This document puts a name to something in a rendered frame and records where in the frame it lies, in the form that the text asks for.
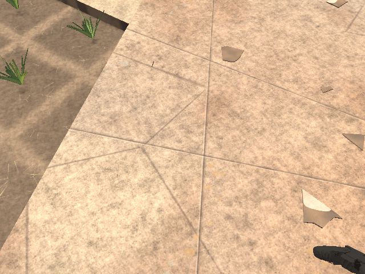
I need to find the right robot hand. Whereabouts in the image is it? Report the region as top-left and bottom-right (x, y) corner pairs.
(313, 245), (365, 274)

